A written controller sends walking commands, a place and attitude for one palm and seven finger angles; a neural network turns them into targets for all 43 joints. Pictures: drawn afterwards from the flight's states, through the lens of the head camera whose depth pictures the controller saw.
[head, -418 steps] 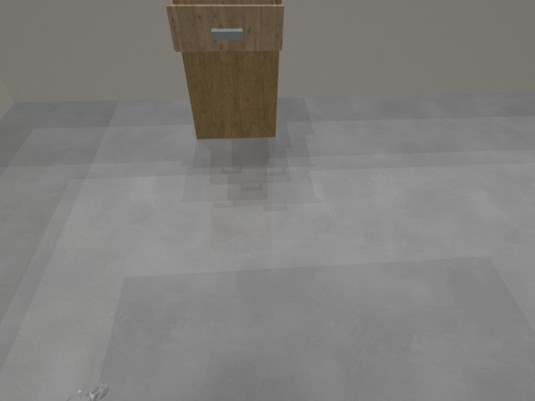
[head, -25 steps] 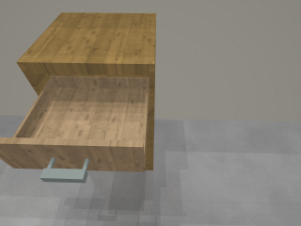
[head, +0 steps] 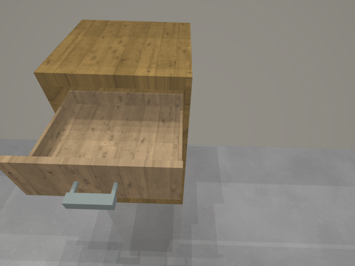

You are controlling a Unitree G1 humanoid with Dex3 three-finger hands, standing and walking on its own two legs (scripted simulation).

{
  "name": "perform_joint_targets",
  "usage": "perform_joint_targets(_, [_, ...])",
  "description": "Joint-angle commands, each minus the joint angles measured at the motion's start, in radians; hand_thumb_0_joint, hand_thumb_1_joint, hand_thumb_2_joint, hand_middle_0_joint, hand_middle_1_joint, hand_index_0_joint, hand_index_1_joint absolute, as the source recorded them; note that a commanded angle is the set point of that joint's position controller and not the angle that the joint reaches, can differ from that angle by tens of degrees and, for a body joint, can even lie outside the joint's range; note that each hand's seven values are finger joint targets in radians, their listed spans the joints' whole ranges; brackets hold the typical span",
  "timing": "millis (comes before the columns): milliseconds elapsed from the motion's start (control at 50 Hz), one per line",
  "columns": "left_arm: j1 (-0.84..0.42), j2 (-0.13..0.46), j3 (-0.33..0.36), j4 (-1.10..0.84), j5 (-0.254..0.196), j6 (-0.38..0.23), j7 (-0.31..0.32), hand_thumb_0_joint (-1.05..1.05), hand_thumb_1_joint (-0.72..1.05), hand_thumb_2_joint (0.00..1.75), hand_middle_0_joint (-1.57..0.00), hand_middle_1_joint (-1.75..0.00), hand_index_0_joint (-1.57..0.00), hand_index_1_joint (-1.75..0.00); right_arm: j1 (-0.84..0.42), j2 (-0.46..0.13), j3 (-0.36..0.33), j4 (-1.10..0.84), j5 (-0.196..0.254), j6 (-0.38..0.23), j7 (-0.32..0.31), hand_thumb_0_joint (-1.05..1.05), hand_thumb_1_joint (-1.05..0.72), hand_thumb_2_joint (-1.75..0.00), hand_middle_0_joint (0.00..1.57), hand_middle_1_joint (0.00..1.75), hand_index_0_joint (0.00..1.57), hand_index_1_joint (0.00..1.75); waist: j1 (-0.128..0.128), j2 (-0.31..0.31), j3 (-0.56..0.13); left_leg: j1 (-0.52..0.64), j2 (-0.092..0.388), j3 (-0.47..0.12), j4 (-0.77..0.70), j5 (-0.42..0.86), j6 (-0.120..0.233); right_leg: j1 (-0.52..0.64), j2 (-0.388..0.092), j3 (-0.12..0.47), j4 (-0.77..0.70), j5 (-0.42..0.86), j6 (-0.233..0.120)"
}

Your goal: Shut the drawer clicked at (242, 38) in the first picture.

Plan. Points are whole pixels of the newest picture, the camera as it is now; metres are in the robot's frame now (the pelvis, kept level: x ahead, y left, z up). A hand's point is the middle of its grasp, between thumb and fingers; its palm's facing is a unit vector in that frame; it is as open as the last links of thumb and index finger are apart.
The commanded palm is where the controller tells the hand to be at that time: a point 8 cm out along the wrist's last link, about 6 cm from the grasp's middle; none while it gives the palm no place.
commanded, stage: look again from close up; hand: left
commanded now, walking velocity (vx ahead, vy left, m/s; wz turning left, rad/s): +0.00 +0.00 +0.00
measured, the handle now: (93, 193) +0.29 +0.23 -0.02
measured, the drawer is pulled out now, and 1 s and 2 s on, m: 0.30 0.29 0.29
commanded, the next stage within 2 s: raise the hand and make a fist in 0.08 s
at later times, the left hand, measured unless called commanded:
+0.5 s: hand out of the picture +0.14 +0.19 -0.05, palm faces +0.18 -0.98 -0.01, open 7.1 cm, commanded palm +0.08 +0.23 -0.03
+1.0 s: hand (83, 263) +0.13 +0.19 +0.01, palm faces +0.12 -0.99 -0.11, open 3.9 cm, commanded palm +0.07 +0.24 +0.02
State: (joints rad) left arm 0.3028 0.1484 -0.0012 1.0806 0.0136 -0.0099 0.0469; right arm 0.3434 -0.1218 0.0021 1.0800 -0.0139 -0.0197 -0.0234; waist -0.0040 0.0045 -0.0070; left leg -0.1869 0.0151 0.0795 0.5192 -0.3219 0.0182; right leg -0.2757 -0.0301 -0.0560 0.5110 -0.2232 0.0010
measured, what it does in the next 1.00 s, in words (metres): lowers itself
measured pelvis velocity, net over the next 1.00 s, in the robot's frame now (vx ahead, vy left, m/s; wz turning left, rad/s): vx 0.00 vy -0.02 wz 0.06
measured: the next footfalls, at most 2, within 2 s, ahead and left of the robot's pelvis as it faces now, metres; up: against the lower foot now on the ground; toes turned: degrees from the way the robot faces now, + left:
none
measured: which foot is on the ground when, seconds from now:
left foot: down 0.00-1.00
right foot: down 0.00-1.00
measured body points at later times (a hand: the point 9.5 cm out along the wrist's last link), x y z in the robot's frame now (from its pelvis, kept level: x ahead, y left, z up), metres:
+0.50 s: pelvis -0.01 +0.01 -0.03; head +0.01 +0.02 +0.42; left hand +0.13 +0.24 -0.04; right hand +0.18 -0.24 -0.08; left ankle -0.02 +0.10 -0.74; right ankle +0.03 -0.12 -0.73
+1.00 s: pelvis +0.00 -0.02 -0.06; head +0.04 -0.03 +0.39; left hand +0.12 +0.24 +0.02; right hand +0.19 -0.23 -0.14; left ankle -0.03 +0.10 -0.74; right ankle +0.03 -0.12 -0.74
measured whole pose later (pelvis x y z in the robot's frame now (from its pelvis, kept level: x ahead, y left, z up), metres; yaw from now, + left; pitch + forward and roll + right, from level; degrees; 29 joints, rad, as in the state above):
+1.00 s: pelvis +0.00 -0.02 -0.06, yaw +3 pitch +12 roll -1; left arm 0.72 0.22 0.24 -0.23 -0.31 -0.35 -0.31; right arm 0.25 -0.17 -0.02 0.55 0.05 -0.24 -0.05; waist 0.02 0.04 -0.13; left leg -0.69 0.04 -0.01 1.03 -0.54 -0.02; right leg -0.74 -0.04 -0.13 0.98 -0.44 -0.03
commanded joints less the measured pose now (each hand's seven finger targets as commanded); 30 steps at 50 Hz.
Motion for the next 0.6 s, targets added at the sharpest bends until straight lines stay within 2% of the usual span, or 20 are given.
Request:
perform_joint_targets(0, [0.064,0.066,0.009,-0.035,-0.001,-0.015,-0.002,0.00,0.90,0.90,-0.20,-0.30,-0.20,-0.30,0.055,-0.100,-0.011,-0.022,-0.001,-0.017,-0.003,0.00,-0.90,-0.90,0.20,0.30,0.20,0.30,0.007,0.018,0.095,-0.130,0.097,-0.126,-0.171,0.071,0.023,0.060,-0.060,0.093,-0.070,0.059,-0.040])
perform_joint_targets(140, [0.063,0.063,0.007,-0.036,-0.002,-0.010,-0.001,0.00,0.90,0.90,-0.20,-0.30,-0.20,-0.30,0.048,-0.112,-0.012,-0.008,0.002,-0.022,-0.006,0.00,-0.90,-0.90,0.20,0.30,0.20,0.30,0.009,0.020,0.077,-0.075,0.108,-0.120,-0.174,0.186,0.026,0.070,-0.064,0.078,-0.049,0.115,-0.030])
perform_joint_targets(160, [0.120,0.116,0.008,0.011,0.004,-0.007,0.033,0.00,0.90,0.90,-0.20,-0.30,-0.20,-0.30,-0.071,-0.152,-0.017,-0.080,0.016,-0.016,-0.001,0.00,-0.90,-0.90,0.20,0.30,0.20,0.30,0.046,-0.051,0.136,-0.139,0.127,-0.058,-0.015,0.197,-0.004,0.033,-0.112,0.102,-0.068,0.260,-0.026])
perform_joint_targets(180, [-0.669,0.339,0.144,-1.613,-0.197,-0.226,0.028,0.00,0.90,0.90,-0.22,-0.32,-0.22,-0.32,-0.076,-0.309,-0.032,-0.456,0.062,-0.184,-0.036,0.00,-0.90,-0.90,0.20,0.30,0.20,0.30,-0.096,0.142,-0.392,0.092,0.004,-0.092,-0.132,0.258,-0.014,0.145,0.002,0.030,-0.004,0.182,-0.032])
perform_joint_targets(200, [-0.198,0.264,0.124,-1.357,-0.111,-0.162,0.071,0.00,0.90,0.90,-0.24,-0.34,-0.24,-0.34,-0.164,-0.211,0.002,-0.384,0.053,-0.287,-0.073,0.00,-0.90,-0.90,0.20,0.30,0.20,0.30,0.006,0.256,-0.325,0.113,0.030,-0.090,-0.162,0.334,-0.034,0.100,0.027,0.005,0.057,0.040,-0.056])
perform_joint_targets(220, [-0.106,0.176,0.065,-1.236,-0.124,-0.104,0.123,0.00,0.90,0.90,-0.26,-0.37,-0.26,-0.37,-0.150,-0.225,-0.017,-0.314,0.052,-0.323,-0.072,0.00,-0.90,-0.90,0.20,0.30,0.20,0.30,-0.016,0.240,-0.240,0.023,0.044,-0.099,-0.173,0.261,-0.069,0.029,0.025,-0.030,0.077,-0.038,-0.039])
perform_joint_targets(240, [0.179,-0.048,-0.073,-1.043,-0.121,0.002,0.117,0.00,0.90,0.90,-0.28,-0.39,-0.28,-0.39,-0.113,-0.177,-0.014,-0.297,0.062,-0.327,-0.053,0.00,-0.90,-0.90,0.20,0.30,0.20,0.30,-0.021,0.146,-0.103,-0.052,0.047,-0.124,-0.184,0.181,-0.066,-0.053,0.021,-0.045,0.066,-0.066,-0.031])
perform_joint_targets(260, [0.079,-0.046,-0.076,-1.201,-0.165,-0.010,0.095,0.00,0.90,0.90,-0.30,-0.41,-0.30,-0.41,-0.131,-0.214,-0.019,-0.358,0.064,-0.340,-0.046,0.00,-0.90,-0.90,0.20,0.30,0.20,0.30,-0.029,0.087,0.007,-0.125,0.035,-0.143,-0.162,0.114,-0.053,-0.064,0.013,-0.047,0.047,-0.051,-0.026])
perform_joint_targets(280, [0.059,-0.017,-0.060,-1.243,-0.157,-0.058,0.077,0.00,0.90,0.90,-0.32,-0.43,-0.32,-0.43,-0.145,-0.232,-0.034,-0.395,0.054,-0.361,-0.044,0.00,-0.90,-0.90,0.20,0.30,0.20,0.30,-0.051,0.045,0.033,-0.160,0.023,-0.145,-0.112,0.058,-0.041,-0.093,0.011,-0.046,0.018,-0.063,-0.023])
perform_joint_targets(300, [0.119,-0.006,-0.040,-1.205,-0.146,-0.110,0.063,0.00,0.90,0.90,-0.34,-0.45,-0.34,-0.45,-0.145,-0.237,-0.047,-0.422,0.040,-0.376,-0.038,0.00,-0.90,-0.90,0.20,0.30,0.20,0.30,-0.047,-0.068,0.066,-0.222,0.009,-0.147,-0.065,0.037,-0.031,-0.125,0.015,-0.053,0.016,-0.095,-0.023])
perform_joint_targets(320, [0.302,-0.039,-0.028,-1.133,-0.150,-0.150,0.031,0.00,0.90,0.90,-0.36,-0.47,-0.36,-0.47,-0.161,-0.233,-0.060,-0.460,0.037,-0.380,-0.024,0.00,-0.90,-0.90,0.20,0.30,0.20,0.30,-0.005,-0.113,0.059,-0.251,0.006,-0.129,-0.031,0.057,-0.031,-0.136,0.018,-0.059,0.029,-0.121,-0.030])
perform_joint_targets(340, [0.366,-0.071,-0.055,-1.093,-0.149,-0.202,-0.009,0.00,0.90,0.90,-0.38,-0.50,-0.38,-0.50,-0.150,-0.231,-0.062,-0.493,0.034,-0.378,-0.004,0.00,-0.90,-0.90,0.20,0.30,0.20,0.30,0.001,-0.225,0.049,-0.297,0.000,-0.125,0.017,0.054,-0.032,-0.182,0.031,-0.077,0.075,-0.142,-0.027])
perform_joint_targets(360, [0.482,-0.092,-0.036,-1.048,-0.173,-0.262,-0.059,0.00,0.90,0.90,-0.40,-0.52,-0.40,-0.52,-0.171,-0.225,-0.076,-0.526,0.032,-0.370,0.011,0.00,-0.90,-0.90,0.20,0.30,0.20,0.30,0.033,-0.283,0.037,-0.351,-0.001,-0.110,0.065,0.050,-0.037,-0.212,0.034,-0.088,0.122,-0.158,-0.027])
perform_joint_targets(380, [0.542,-0.080,-0.007,-1.045,-0.191,-0.330,-0.116,0.00,0.90,0.90,-0.42,-0.54,-0.42,-0.54,-0.187,-0.226,-0.087,-0.552,0.033,-0.355,0.026,0.00,-0.90,-0.90,0.20,0.30,0.20,0.30,0.044,-0.324,0.019,-0.395,-0.006,-0.090,0.103,0.051,-0.042,-0.226,0.037,-0.087,0.157,-0.149,-0.028])
perform_joint_targets(400, [0.547,-0.047,0.024,-1.060,-0.199,-0.384,-0.150,0.00,0.90,0.90,-0.44,-0.56,-0.44,-0.56,-0.201,-0.232,-0.093,-0.581,0.031,-0.351,0.036,0.00,-0.90,-0.90,0.20,0.30,0.20,0.30,0.053,-0.305,-0.019,-0.441,-0.015,-0.075,0.146,0.036,-0.041,-0.241,0.036,-0.071,0.194,-0.152,-0.031])
perform_joint_targets(440, [0.450,0.036,0.080,-1.299,-0.201,-0.504,-0.185,0.00,0.90,0.90,-0.48,-0.60,-0.48,-0.60,-0.210,-0.234,-0.097,-0.648,0.019,-0.359,0.051,0.00,-0.90,-0.90,0.20,0.30,0.20,0.30,0.074,-0.051,-0.188,-0.404,-0.023,-0.058,0.205,0.102,-0.046,-0.225,0.029,-0.049,0.289,-0.076,-0.045])
perform_joint_targets(480, [0.407,0.114,0.141,-1.455,-0.191,-0.590,-0.188,0.00,0.90,0.90,-0.52,-0.65,-0.52,-0.65,-0.203,-0.216,-0.092,-0.669,0.008,-0.363,0.054,0.00,-0.90,-0.90,0.20,0.30,0.20,0.30,0.078,0.191,-0.271,-0.363,-0.016,-0.067,0.261,0.198,-0.053,-0.273,0.030,-0.038,0.357,-0.041,-0.057])
perform_joint_targets(520, [0.346,0.172,0.196,-1.532,-0.183,-0.646,-0.169,0.00,0.90,0.90,-0.56,-0.69,-0.56,-0.69,-0.173,-0.211,-0.092,-0.649,0.000,-0.352,0.054,0.00,-0.90,-0.90,0.20,0.30,0.20,0.30,0.043,0.240,-0.265,-0.372,-0.005,-0.095,0.321,0.226,-0.052,-0.368,0.036,-0.039,0.402,-0.045,-0.058])
perform_joint_targets(540, [0.352,0.125,0.157,-1.535,-0.182,-0.665,-0.174,0.00,0.90,0.90,-0.58,-0.71,-0.58,-0.71,-0.183,-0.205,-0.088,-0.657,-0.001,-0.345,0.053,0.00,-0.90,-0.90,0.20,0.30,0.20,0.30,0.026,0.234,-0.237,-0.392,-0.003,-0.102,0.345,0.196,-0.042,-0.413,0.038,-0.043,0.414,-0.065,-0.059])
perform_joint_targets(580, [0.310,0.094,0.134,-1.504,-0.192,-0.715,-0.209,0.00,0.90,0.90,-0.62,-0.75,-0.62,-0.75,-0.196,-0.204,-0.086,-0.659,0.009,-0.340,0.049,0.00,-0.90,-0.90,0.20,0.30,0.20,0.30,-0.011,0.147,-0.186,-0.488,-0.006,-0.113,0.411,0.097,-0.022,-0.482,0.038,-0.035,0.439,-0.087,-0.056])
